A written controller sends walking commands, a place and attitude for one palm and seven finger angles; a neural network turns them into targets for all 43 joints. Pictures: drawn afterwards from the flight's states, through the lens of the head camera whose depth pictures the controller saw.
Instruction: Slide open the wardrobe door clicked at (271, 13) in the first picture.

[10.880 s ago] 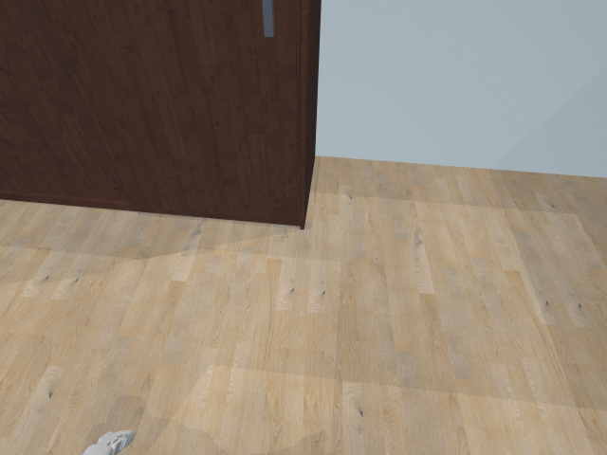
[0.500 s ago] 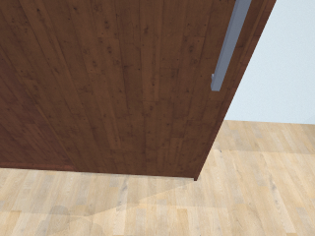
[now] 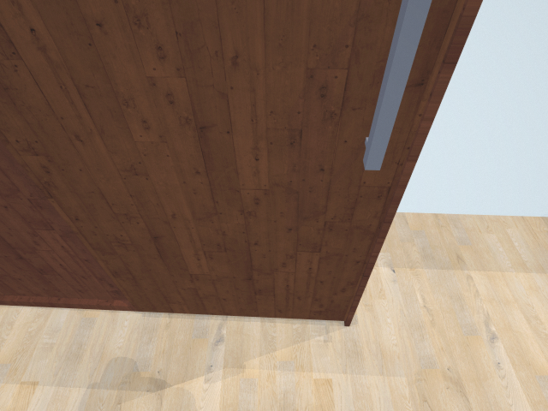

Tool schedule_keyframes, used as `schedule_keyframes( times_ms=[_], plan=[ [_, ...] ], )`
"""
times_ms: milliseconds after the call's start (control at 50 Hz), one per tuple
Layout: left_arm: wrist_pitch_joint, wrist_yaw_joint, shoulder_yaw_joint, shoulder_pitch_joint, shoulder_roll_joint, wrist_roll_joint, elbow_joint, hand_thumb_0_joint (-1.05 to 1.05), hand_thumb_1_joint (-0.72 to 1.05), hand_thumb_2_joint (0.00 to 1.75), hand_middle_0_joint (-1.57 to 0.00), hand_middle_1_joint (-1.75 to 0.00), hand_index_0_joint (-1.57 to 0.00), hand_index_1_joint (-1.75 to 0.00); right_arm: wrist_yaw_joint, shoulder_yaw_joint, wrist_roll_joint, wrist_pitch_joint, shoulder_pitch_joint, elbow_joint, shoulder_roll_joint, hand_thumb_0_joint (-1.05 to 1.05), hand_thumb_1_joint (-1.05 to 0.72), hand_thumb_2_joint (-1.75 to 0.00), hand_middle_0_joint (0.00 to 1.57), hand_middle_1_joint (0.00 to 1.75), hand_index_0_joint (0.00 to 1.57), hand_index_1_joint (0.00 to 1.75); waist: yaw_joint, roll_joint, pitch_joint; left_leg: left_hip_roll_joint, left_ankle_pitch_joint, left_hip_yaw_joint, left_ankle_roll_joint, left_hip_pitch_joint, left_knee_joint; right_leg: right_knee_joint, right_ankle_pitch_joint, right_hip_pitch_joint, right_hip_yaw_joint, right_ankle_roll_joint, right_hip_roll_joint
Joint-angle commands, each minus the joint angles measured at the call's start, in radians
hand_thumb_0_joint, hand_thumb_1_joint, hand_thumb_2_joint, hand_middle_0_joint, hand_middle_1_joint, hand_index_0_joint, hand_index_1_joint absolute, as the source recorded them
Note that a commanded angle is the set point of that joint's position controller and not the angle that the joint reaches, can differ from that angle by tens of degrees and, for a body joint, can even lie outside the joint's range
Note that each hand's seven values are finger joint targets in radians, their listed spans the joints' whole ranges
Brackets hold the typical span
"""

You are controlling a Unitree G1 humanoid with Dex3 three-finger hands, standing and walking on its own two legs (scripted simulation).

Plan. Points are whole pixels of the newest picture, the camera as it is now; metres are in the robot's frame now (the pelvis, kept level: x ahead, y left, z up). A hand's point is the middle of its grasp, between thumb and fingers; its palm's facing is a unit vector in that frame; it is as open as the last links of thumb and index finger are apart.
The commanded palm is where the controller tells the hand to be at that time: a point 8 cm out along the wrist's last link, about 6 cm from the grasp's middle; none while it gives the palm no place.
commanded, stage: come to a stop and stand still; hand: right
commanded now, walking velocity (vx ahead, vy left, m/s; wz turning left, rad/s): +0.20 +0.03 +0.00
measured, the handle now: (394, 61) +0.51 -0.14 +0.26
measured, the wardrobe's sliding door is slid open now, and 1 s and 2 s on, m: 0.00 0.00 0.00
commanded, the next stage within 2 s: look again from close up in 1.86 s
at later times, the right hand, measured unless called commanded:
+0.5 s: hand out of the picture +0.09 -0.17 -0.16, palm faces +0.11 +0.97 -0.23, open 7.2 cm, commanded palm none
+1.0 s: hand out of the picture +0.00 -0.23 -0.15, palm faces +0.07 +0.95 -0.29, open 7.4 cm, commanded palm none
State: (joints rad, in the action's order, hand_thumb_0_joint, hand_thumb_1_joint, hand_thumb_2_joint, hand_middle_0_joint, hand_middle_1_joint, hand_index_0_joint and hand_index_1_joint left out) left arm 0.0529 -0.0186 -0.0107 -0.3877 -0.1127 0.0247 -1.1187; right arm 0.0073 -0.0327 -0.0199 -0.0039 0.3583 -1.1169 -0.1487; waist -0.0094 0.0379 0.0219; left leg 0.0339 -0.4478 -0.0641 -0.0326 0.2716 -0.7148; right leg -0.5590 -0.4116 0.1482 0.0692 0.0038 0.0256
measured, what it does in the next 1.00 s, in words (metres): steps on the spot: left foot, then right foot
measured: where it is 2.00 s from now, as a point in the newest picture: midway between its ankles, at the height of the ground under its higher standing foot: outside the picture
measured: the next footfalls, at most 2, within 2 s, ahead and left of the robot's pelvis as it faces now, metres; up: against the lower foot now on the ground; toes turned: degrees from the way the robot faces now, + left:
left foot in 0.18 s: +0.12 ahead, +0.10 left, +0.00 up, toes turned -1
right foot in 0.58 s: +0.08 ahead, -0.11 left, +0.00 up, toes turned -7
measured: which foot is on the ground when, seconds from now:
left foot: up 0.00-0.16, down 0.18-1.00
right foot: down 0.00-0.20, up 0.22-0.56, down 0.58-1.00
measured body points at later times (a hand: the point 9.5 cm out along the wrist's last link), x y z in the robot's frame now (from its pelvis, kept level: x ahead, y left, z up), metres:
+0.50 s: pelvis +0.04 +0.02 +0.01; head +0.07 +0.02 +0.46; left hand +0.12 +0.25 -0.15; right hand +0.08 -0.22 -0.14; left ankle +0.07 +0.10 -0.73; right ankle +0.03 -0.11 -0.69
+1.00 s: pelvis +0.02 -0.04 +0.01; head +0.02 +0.00 +0.46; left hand +0.07 +0.20 -0.16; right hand +0.00 -0.28 -0.13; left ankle +0.08 +0.10 -0.73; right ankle +0.04 -0.11 -0.73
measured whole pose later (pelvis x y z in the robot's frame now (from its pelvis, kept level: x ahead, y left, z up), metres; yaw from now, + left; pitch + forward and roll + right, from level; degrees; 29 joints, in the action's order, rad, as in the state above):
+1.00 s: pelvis +0.02 -0.04 +0.01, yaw -2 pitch -1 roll -1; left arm -0.01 0.00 0.01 -0.29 -0.22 0.02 -0.95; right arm 0.02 0.00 -0.02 0.01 0.35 -1.02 -0.18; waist -0.02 -0.06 0.01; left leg 0.05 -0.21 0.01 0.01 0.32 -0.53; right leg -0.47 -0.23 0.23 0.13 0.08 -0.05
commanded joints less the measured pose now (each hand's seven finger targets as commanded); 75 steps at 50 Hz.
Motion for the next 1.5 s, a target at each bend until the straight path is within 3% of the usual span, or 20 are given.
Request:
schedule_keyframes(
  times_ms=[0,60,120,140,160,180,200,220,300,440,500,520,540,600,620,640,680,720,860,1480],
  plan=[
    [0.013,-0.028,0.032,-0.236,-0.143,0.013,-0.031,0.0,0.9,0.9,-0.2,-0.3,-0.2,-0.3,0.0,-0.011,-0.001,-0.047,-0.178,0.133,-0.044,0.0,-0.9,-0.9,0.2,0.3,0.2,0.3,0.092,-0.197,0.132,0.013,-0.161,-0.011,-0.025,0.414,-0.227,0.193,0.843,-0.232,-0.347,0.252,0.326],
    [0.009,-0.031,0.034,-0.15,-0.153,0.013,-0.009,0.0,0.9,0.9,-0.2,-0.3,-0.2,-0.3,-0.011,-0.01,0.004,-0.041,-0.16,0.128,-0.006,0.0,-0.9,-0.9,0.2,0.3,0.2,0.3,0.047,-0.185,0.104,0.011,-0.059,-0.041,-0.017,0.227,-0.081,0.191,0.765,-0.093,-0.21,0.184,0.246],
    [0.004,-0.039,0.034,-0.087,-0.147,-0.013,0.008,0.0,0.9,0.9,-0.2,-0.3,-0.2,-0.3,-0.001,-0.019,0.007,-0.041,0.034,0.064,-0.03,0.0,-0.9,-0.9,0.2,0.3,0.2,0.3,-0.056,-0.112,-0.019,-0.007,0.377,-0.045,0.003,-0.14,0.234,0.025,0.801,0.007,-0.085,0.076,0.138],
    [0.005,-0.035,0.03,-0.094,-0.118,-0.023,0.014,0.0,0.9,0.9,-0.2,-0.3,-0.2,-0.3,0.014,-0.029,0.008,-0.048,0.104,0.035,-0.091,0.0,-0.9,-0.9,0.2,0.3,0.2,0.3,-0.075,-0.02,-0.081,0.095,0.64,0.07,-0.023,-0.325,0.216,-0.055,0.627,0.126,-0.067,0.036,0.107],
    [0.004,-0.031,0.027,-0.107,-0.087,-0.031,0.023,0.0,0.9,0.9,-0.2,-0.3,-0.2,-0.3,0.026,-0.039,0.008,-0.055,0.145,0.022,-0.159,0.0,-0.9,-0.9,0.2,0.3,0.2,0.3,-0.072,0.126,-0.14,0.292,1.026,0.268,-0.12,-0.406,0.217,-0.193,0.206,0.216,-0.018,-0.002,0.019],
    [-0.003,-0.037,0.043,-0.103,-0.096,-0.037,0.029,0.0,0.9,0.9,-0.2,-0.3,-0.2,-0.3,0.026,-0.041,0.009,-0.053,0.144,0.025,-0.218,0.0,-0.9,-0.9,0.2,0.3,0.2,0.3,-0.061,0.128,-0.173,0.4,1.308,0.299,-0.219,-0.385,0.24,-0.342,-0.199,0.201,-0.036,-0.007,-0.018],
    [-0.018,-0.043,0.05,-0.063,-0.099,-0.037,0.041,0.0,0.9,0.9,-0.2,-0.3,-0.2,-0.3,0.033,-0.04,0.006,-0.052,0.078,0.05,-0.209,0.0,-0.9,-0.9,0.2,0.3,0.2,0.3,-0.047,0.116,-0.108,0.393,1.33,0.277,-0.249,-0.289,0.252,-0.386,-0.242,0.203,-0.078,-0.003,-0.001],
    [-0.032,-0.038,0.045,-0.04,-0.052,-0.033,0.033,0.0,0.9,0.9,-0.2,-0.3,-0.2,-0.3,0.04,-0.036,0.001,-0.042,0.028,0.062,-0.174,0.0,-0.9,-0.9,0.2,0.3,0.2,0.3,-0.042,0.175,-0.045,0.376,1.267,0.257,-0.243,-0.21,0.254,-0.435,-0.227,0.236,-0.083,-0.006,0.018],
    [-0.068,-0.017,0.047,-0.021,-0.017,-0.024,0.016,0.0,0.9,0.9,-0.2,-0.3,-0.2,-0.3,0.047,-0.024,-0.004,-0.02,-0.066,0.101,-0.137,0.0,-0.9,-0.9,0.2,0.3,0.2,0.3,-0.004,0.06,-0.018,0.283,0.988,0.125,-0.174,-0.091,0.306,-0.388,-0.095,0.209,-0.04,-0.025,0.007],
    [-0.079,-0.001,0.059,0.096,-0.064,-0.012,0.104,0.0,0.9,0.9,-0.2,-0.3,-0.2,-0.3,0.039,-0.05,-0.014,0.0,-0.085,0.147,-0.188,0.0,-0.9,-0.9,0.2,0.3,0.2,0.3,-0.018,0.091,-0.033,0.28,0.687,0.179,-0.18,-0.061,0.34,-0.245,-0.022,0.206,-0.02,-0.043,-0.007],
    [-0.068,-0.002,0.058,0.065,-0.066,-0.015,0.108,0.0,0.9,0.9,-0.2,-0.3,-0.2,-0.3,0.035,-0.046,-0.01,0.005,-0.111,0.155,-0.179,0.0,-0.9,-0.9,0.2,0.3,0.2,0.3,0.017,0.107,-0.049,0.234,0.485,0.157,-0.13,0.017,0.307,-0.013,0.116,0.045,-0.002,-0.035,-0.012],
    [-0.062,-0.002,0.058,0.038,-0.078,-0.015,0.101,0.0,0.9,0.9,-0.2,-0.3,-0.2,-0.3,0.034,-0.044,-0.004,0.01,-0.123,0.161,-0.169,0.0,-0.9,-0.9,0.2,0.3,0.2,0.3,0.033,0.077,-0.041,0.201,0.397,0.139,-0.094,0.074,0.277,0.095,0.199,-0.042,0.001,-0.028,-0.007],
    [-0.058,0.0,0.079,0.106,-0.196,-0.019,0.175,0.0,0.9,0.9,-0.2,-0.3,-0.2,-0.3,0.071,-0.022,0.004,-0.009,-0.057,0.146,-0.18,0.0,-0.9,-0.9,0.2,0.3,0.2,0.3,0.034,-0.205,-0.197,0.199,0.59,0.194,-0.062,-0.096,0.227,0.035,0.184,-0.005,0.022,-0.03,0.039],
    [-0.053,0.0,0.062,0.13,-0.167,0.002,0.252,0.0,0.9,0.9,-0.2,-0.3,-0.2,-0.3,0.052,-0.019,-0.002,-0.002,-0.084,0.194,-0.152,0.0,-0.9,-0.9,0.2,0.3,0.2,0.3,0.017,-0.24,-0.105,0.091,0.239,0.078,-0.04,-0.006,0.181,0.114,0.232,0.084,-0.081,0.034,0.126],
    [-0.054,0.002,0.061,0.167,-0.178,0.001,0.269,0.0,0.9,0.9,-0.2,-0.3,-0.2,-0.3,0.044,-0.007,-0.004,0.012,-0.107,0.195,-0.151,0.0,-0.9,-0.9,0.2,0.3,0.2,0.3,0.011,-0.319,-0.015,0.052,0.135,0.025,-0.017,0.02,0.159,0.19,0.207,0.154,-0.153,0.05,0.139],
    [-0.057,0.001,0.059,0.195,-0.191,-0.002,0.281,0.0,0.9,0.9,-0.2,-0.3,-0.2,-0.3,0.038,-0.002,-0.009,0.022,-0.096,0.187,-0.141,0.0,-0.9,-0.9,0.2,0.3,0.2,0.3,0.0,-0.292,0.069,0.023,0.092,0.005,0.0,0.031,0.145,0.261,0.098,0.222,-0.185,0.064,0.157],
    [-0.059,0.003,0.059,0.199,-0.209,-0.004,0.302,0.0,0.9,0.9,-0.2,-0.3,-0.2,-0.3,0.027,0.008,-0.015,0.026,-0.055,0.174,-0.117,0.0,-0.9,-0.9,0.2,0.3,0.2,0.3,-0.012,-0.143,0.167,0.017,0.117,0.006,0.003,0.014,0.148,0.333,-0.164,0.353,-0.199,0.069,0.153],
    [-0.055,0.004,0.055,0.18,-0.21,-0.002,0.301,0.0,0.9,0.9,-0.2,-0.3,-0.2,-0.3,0.022,0.011,-0.015,0.02,-0.028,0.166,-0.116,0.0,-0.9,-0.9,0.2,0.3,0.2,0.3,-0.015,-0.084,0.156,0.021,0.141,0.025,0.002,0.011,0.175,0.337,-0.171,0.326,-0.183,0.063,0.131],
    [-0.047,0.008,0.052,0.131,-0.212,-0.001,0.278,0.0,0.9,0.9,-0.2,-0.3,-0.2,-0.3,0.02,0.013,-0.01,0.007,-0.004,0.171,-0.127,0.0,-0.9,-0.9,0.2,0.3,0.2,0.3,-0.004,-0.017,0.052,0.027,0.093,0.099,0.001,0.025,0.236,0.319,-0.162,0.22,-0.176,0.064,0.104],
    [-0.016,-0.01,0.01,0.034,-0.141,-0.011,0.049,0.0,0.9,0.9,-0.2,-0.3,-0.2,-0.3,0.028,0.032,0.01,-0.024,-0.066,0.066,-0.122,0.0,-0.9,-0.9,0.2,0.3,0.2,0.3,0.012,-0.027,0.031,0.073,0.354,0.165,-0.016,-0.061,0.328,0.244,0.253,0.049,-0.081,0.028,0.083]
  ],
)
